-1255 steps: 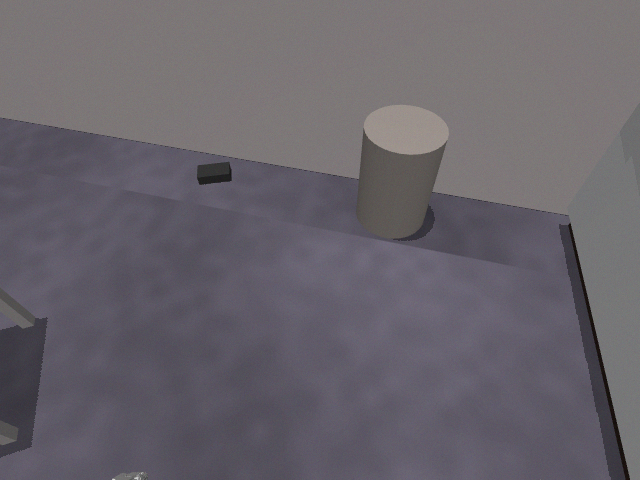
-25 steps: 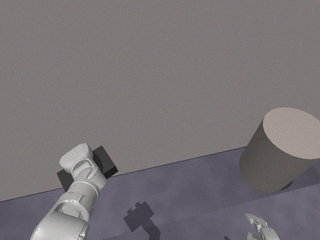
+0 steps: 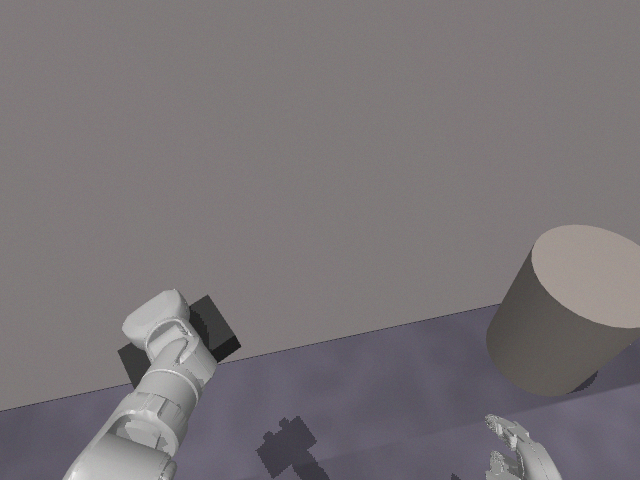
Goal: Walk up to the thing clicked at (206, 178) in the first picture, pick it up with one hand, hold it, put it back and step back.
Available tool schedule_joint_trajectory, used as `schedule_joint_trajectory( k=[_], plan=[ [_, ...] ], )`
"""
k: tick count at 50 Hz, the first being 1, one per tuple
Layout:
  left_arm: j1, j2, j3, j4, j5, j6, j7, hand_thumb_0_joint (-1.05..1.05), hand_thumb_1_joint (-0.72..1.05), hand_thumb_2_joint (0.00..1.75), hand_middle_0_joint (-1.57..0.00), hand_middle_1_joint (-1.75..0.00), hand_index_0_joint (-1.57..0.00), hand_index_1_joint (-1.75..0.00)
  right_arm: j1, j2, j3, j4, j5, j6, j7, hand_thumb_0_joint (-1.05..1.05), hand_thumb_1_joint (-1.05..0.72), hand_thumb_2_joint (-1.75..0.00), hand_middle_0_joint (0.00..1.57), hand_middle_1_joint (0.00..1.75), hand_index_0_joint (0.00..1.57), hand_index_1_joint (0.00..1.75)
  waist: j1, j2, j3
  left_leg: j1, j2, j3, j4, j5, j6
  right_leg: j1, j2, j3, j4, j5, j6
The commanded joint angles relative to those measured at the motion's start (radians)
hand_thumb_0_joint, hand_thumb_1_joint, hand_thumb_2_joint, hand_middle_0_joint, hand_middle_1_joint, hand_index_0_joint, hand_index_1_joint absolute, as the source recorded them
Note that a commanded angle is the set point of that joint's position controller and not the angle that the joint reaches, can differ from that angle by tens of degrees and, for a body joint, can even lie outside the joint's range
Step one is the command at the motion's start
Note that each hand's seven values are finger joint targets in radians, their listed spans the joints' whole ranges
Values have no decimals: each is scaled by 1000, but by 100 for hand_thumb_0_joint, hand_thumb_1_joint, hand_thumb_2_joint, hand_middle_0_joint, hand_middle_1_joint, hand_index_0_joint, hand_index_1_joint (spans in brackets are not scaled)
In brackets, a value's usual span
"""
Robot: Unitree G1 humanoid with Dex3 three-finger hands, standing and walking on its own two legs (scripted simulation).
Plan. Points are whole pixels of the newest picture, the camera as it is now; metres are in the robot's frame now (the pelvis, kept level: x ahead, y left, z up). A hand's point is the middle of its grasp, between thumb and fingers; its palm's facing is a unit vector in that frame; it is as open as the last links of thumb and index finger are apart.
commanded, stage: hold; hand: left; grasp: from above
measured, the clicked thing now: (181, 348) +0.30 +0.25 -0.08
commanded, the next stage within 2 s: crouch in 0.90 s
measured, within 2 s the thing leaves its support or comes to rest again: neither
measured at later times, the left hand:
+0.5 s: hand (179, 352) +0.28 +0.23 -0.03, palm faces -0.28 -0.33 -0.90, open 11.4 cm
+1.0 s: hand (187, 349) +0.29 +0.22 -0.04, palm faces -0.30 -0.33 -0.90, open 11.4 cm
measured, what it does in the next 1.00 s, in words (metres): stands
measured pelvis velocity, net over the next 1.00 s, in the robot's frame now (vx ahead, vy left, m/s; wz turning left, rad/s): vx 0.00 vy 0.00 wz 0.00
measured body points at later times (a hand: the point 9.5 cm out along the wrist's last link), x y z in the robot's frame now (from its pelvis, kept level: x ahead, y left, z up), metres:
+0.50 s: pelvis -0.01 +0.00 +0.00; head -0.01 -0.03 +0.45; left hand +0.29 +0.24 +0.02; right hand +0.16 -0.23 -0.11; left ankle +0.00 +0.12 -0.73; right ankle -0.01 -0.11 -0.73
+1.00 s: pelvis +0.00 +0.00 +0.00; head +0.00 -0.02 +0.45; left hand +0.30 +0.24 +0.01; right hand +0.16 -0.23 -0.11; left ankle +0.00 +0.12 -0.73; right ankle -0.01 -0.11 -0.73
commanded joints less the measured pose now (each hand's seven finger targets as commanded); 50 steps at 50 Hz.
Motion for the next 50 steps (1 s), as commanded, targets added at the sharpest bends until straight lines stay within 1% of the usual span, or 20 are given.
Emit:
schedule_joint_trajectory(
  k=[1,2,5,7,16,22,27,28,29,31,32,34,37,38,40,42,43,45,49,50],
  plan=[
    [-369,181,29,-203,62,-1,33,0,27,64,-72,-69,-72,-69,-84,-124,-34,-139,9,-50,-10,0,-90,-90,20,30,20,30,5,-51,-239,118,-26,-12,-57,254,18,89,28,26,-76,279,8],
    [-357,195,40,-207,62,4,35,0,27,64,-72,-69,-72,-69,-89,-119,-33,-138,8,-48,-8,0,-90,-90,20,30,20,30,12,-54,-245,116,-28,-9,-53,261,21,97,25,29,-79,292,10],
    [-357,173,25,-223,62,19,25,0,28,64,-73,-69,-73,-69,-105,-118,-32,-142,7,-46,-6,0,-90,-90,20,30,20,30,1,-59,-238,127,-27,-8,-57,261,24,93,23,31,-83,303,13],
    [-350,196,35,-245,62,21,18,0,29,65,-73,-68,-72,-68,-109,-122,-33,-140,11,-44,-6,0,-90,-90,20,30,20,30,12,-45,-251,132,-27,-9,-62,267,22,101,24,31,-81,302,11],
    [-306,175,9,-310,64,50,-6,0,39,60,-78,-68,-79,-67,-145,-110,-21,-170,11,-46,-13,0,-89,-90,20,30,20,30,18,-41,-194,121,-28,-13,-84,193,23,82,23,27,-108,206,7],
    [-328,180,4,-366,68,69,-20,0,44,58,-81,-66,-82,-65,-149,-113,-23,-172,14,-44,-15,0,-90,-90,20,30,20,30,10,-49,-238,153,-28,-11,-76,235,27,97,21,34,-98,257,13],
    [-309,174,-3,-332,82,80,-33,0,47,58,-84,-66,-86,-64,-154,-108,-18,-169,15,-48,-17,0,-90,-90,20,30,20,30,12,-56,-210,137,-30,-15,-75,222,24,86,20,35,-102,242,13],
    [-324,177,-7,-379,79,77,-32,0,49,58,-86,-65,-87,-64,-157,-106,-18,-173,13,-50,-18,0,-89,-90,20,30,20,30,23,-37,-218,145,-29,-14,-82,213,23,91,20,29,-106,225,9],
    [-284,152,-12,-315,79,87,-33,0,50,58,-86,-66,-88,-64,-159,-106,-16,-169,14,-51,-17,0,-89,-90,20,30,20,30,15,-66,-199,133,-29,-17,-78,218,24,83,20,32,-106,234,12],
    [-289,165,-9,-337,79,88,-31,0,49,60,-85,-67,-87,-65,-159,-108,-18,-172,15,-53,-15,0,-89,-90,20,30,20,30,21,-51,-204,138,-29,-13,-80,214,23,87,19,31,-105,224,10],
    [-278,141,-18,-305,78,91,-32,0,51,58,-87,-65,-88,-63,-157,-103,-17,-169,15,-54,-14,0,-89,-90,20,30,20,30,11,-68,-197,128,-28,-17,-73,228,24,86,20,33,-99,245,13],
    [-326,157,-14,-352,80,85,-33,0,53,59,-89,-66,-90,-64,-153,-108,-20,-173,14,-55,-11,0,-89,-90,20,30,20,30,15,-43,-240,153,-27,-18,-71,259,20,98,21,34,-91,276,10],
    [-323,154,-10,-337,85,91,-19,0,54,61,-90,-66,-91,-65,-153,-104,-20,-168,11,-56,-8,0,-89,-90,20,30,20,30,20,-44,-234,151,-27,-15,-71,260,20,97,23,30,-95,275,9],
    [-302,134,-19,-280,83,94,-17,0,54,62,-90,-66,-91,-64,-152,-107,-18,-164,11,-57,-7,0,-89,-90,20,30,20,30,7,-69,-208,138,-23,-19,-71,253,20,89,24,29,-91,268,10],
    [-364,165,-2,-316,84,85,-9,0,58,61,-91,-69,-93,-66,-145,-107,-23,-158,10,-61,-6,0,-89,-90,20,30,20,30,17,-23,-246,148,-24,-14,-67,263,17,92,23,30,-87,274,7],
    [-336,120,-27,-304,74,90,-7,0,59,63,-94,-67,-95,-65,-148,-104,-20,-160,9,-62,-3,0,-89,-90,20,30,20,30,11,-50,-240,148,-22,-19,-67,269,19,97,26,28,-82,283,7],
    [-351,140,-15,-309,75,90,-2,0,60,61,-94,-68,-95,-66,-145,-107,-22,-159,10,-62,-2,0,-89,-90,20,30,20,30,16,-26,-241,145,-24,-13,-65,271,19,97,23,29,-85,284,6],
    [-311,132,-13,-276,70,92,6,0,58,61,-93,-67,-95,-65,-146,-106,-23,-154,5,-62,0,0,-90,-90,20,30,20,30,23,-39,-235,138,-20,-17,-66,282,16,103,29,22,-79,279,1],
    [-372,152,-4,-306,64,87,16,0,61,62,-97,-66,-98,-65,-140,-109,-21,-155,4,-60,1,0,-90,-90,20,30,20,30,20,-21,-250,143,-19,-17,-66,285,16,110,28,23,-77,288,0],
    [-353,153,0,-270,68,92,20,0,58,65,-92,-67,-94,-65,-139,-110,-24,-151,5,-60,0,0,-89,-90,20,30,20,30,20,-32,-242,137,-18,-15,-65,282,16,109,30,22,-78,284,-1]
  ],
)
